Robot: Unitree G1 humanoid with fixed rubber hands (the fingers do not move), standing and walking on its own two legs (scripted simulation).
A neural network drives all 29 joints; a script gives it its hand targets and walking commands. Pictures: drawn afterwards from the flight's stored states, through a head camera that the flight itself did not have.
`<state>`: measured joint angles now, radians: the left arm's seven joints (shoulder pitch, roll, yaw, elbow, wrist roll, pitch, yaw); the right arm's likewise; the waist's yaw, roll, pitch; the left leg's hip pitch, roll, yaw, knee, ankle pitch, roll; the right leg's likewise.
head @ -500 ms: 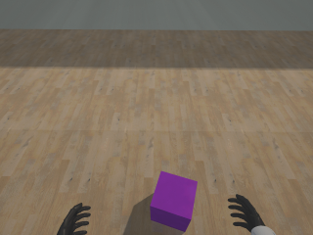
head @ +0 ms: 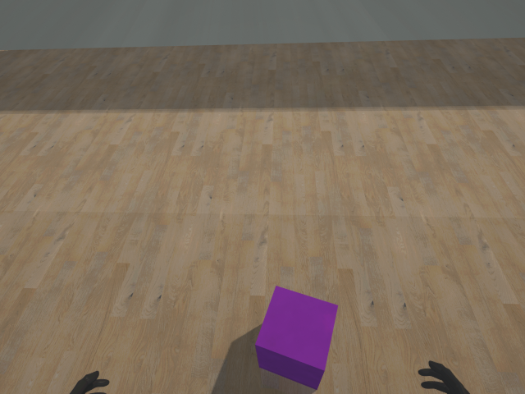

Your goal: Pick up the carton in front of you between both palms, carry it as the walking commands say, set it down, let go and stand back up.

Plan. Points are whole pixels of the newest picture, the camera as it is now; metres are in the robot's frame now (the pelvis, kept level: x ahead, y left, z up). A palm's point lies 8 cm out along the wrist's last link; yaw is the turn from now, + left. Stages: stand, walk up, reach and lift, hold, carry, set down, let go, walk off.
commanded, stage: stand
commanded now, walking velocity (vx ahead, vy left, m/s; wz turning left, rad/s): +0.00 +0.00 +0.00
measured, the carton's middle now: (296, 337) +0.42 -0.08 -0.64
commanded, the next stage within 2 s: none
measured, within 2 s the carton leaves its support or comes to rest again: neither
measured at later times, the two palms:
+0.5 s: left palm out of the picture +0.10 +0.30 -0.08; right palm out of the picture +0.12 -0.29 -0.10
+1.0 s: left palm out of the picture +0.07 +0.31 -0.08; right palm out of the picture +0.08 -0.30 -0.10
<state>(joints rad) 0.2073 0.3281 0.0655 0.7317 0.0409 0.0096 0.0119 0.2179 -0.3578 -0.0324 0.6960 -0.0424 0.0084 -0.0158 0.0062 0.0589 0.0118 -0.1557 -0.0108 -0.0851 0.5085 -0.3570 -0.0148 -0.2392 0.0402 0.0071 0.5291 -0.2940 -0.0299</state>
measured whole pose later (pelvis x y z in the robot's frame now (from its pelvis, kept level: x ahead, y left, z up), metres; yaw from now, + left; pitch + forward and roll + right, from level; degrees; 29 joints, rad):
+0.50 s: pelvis +0.00 +0.00 +0.01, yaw +1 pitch -1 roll +0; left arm 0.15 0.33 0.05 0.89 0.03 0.00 0.01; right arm 0.18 -0.37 -0.01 0.83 -0.03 -0.01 -0.03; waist 0.01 0.04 0.01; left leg -0.09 -0.01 -0.09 0.43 -0.31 -0.02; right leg -0.17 0.04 -0.01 0.45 -0.25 -0.03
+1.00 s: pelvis -0.02 +0.00 +0.01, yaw +1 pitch -2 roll +0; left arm 0.13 0.36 0.03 1.00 0.02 -0.01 0.00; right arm 0.16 -0.39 0.00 0.94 -0.02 -0.02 -0.02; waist 0.01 0.03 0.02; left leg -0.08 -0.01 -0.09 0.38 -0.26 -0.01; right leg -0.15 0.03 0.00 0.39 -0.20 -0.02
